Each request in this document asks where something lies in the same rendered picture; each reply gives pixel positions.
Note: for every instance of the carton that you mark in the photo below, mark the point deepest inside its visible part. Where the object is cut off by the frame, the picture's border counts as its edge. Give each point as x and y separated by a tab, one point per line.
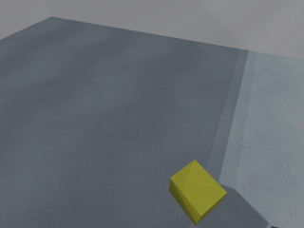
196	191

